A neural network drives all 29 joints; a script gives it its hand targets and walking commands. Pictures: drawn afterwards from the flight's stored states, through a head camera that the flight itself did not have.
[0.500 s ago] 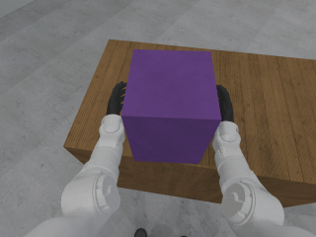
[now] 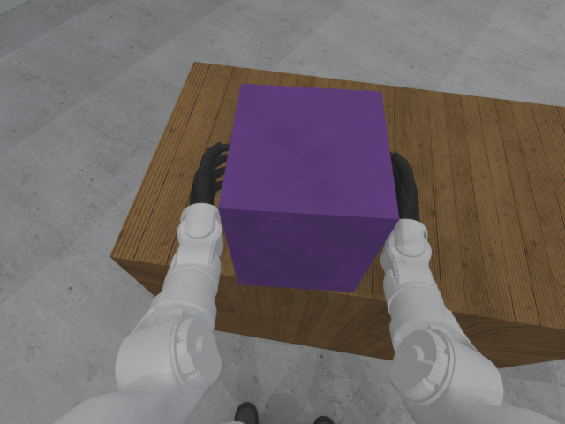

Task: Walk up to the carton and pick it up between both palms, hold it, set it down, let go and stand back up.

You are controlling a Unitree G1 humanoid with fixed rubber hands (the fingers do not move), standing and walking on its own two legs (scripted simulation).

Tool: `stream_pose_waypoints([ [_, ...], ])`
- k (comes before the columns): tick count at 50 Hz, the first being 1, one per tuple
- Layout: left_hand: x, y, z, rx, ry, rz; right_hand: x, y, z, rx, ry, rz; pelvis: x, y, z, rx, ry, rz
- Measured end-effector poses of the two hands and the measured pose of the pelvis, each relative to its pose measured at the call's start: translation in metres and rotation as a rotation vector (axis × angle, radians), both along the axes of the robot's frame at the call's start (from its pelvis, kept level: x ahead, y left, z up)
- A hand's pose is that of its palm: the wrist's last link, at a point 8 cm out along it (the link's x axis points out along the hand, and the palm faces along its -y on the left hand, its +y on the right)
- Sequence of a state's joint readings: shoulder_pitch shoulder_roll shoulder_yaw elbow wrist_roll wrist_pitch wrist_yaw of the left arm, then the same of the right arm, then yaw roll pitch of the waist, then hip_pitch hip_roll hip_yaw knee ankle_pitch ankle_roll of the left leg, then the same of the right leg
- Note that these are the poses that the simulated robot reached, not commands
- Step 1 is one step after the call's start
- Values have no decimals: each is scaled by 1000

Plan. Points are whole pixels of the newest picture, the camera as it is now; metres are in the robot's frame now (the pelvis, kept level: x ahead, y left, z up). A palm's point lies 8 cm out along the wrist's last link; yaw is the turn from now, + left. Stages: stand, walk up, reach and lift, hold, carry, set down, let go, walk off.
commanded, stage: set down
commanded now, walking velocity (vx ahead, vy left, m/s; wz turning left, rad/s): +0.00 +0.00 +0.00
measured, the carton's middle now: (302, 198) +0.43 +0.01 +0.00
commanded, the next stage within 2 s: none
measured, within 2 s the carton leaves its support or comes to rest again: neither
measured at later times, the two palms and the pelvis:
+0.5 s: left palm (205, 198) +0.41 +0.16 +0.02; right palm (402, 211) +0.40 -0.13 +0.02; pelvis +0.00 +0.00 +0.00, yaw +0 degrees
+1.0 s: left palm (206, 202) +0.41 +0.16 +0.01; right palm (401, 215) +0.40 -0.13 +0.02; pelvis +0.00 +0.00 +0.00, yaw +0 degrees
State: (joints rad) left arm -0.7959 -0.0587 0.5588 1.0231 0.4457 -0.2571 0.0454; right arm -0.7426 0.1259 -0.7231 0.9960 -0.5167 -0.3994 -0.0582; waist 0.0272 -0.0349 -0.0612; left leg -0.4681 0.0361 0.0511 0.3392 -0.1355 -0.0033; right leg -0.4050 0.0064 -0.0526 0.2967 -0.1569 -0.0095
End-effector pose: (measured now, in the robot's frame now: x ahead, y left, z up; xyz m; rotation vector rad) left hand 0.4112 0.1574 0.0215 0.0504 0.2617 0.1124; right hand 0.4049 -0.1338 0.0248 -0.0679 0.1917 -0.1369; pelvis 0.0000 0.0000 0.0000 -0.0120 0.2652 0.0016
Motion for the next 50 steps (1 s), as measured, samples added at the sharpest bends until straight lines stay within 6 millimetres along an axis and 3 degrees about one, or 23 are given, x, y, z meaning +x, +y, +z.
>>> stream_pose_waypoints([
  [50,-4,0,-10,7,3,0,-7,0,-5,-8,13,6,-4,1,-2,1,1,-7],
])
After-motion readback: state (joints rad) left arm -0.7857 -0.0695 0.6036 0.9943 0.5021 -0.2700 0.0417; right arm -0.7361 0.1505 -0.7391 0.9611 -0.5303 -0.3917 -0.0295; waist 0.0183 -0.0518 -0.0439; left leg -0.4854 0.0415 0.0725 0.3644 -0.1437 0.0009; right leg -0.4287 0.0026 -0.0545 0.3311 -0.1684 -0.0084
